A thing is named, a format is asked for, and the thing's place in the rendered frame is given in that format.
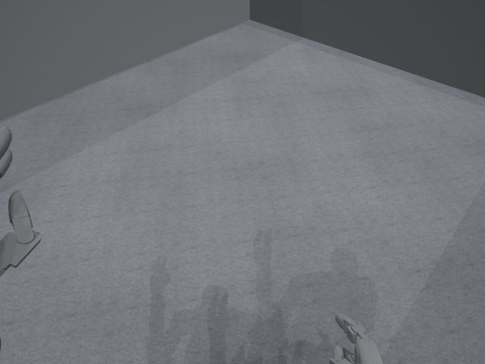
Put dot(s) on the robot left hand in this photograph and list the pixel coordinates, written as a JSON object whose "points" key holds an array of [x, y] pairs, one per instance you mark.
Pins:
{"points": [[15, 247]]}

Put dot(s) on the robot right hand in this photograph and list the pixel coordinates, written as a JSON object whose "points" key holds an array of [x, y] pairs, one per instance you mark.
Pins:
{"points": [[365, 352]]}

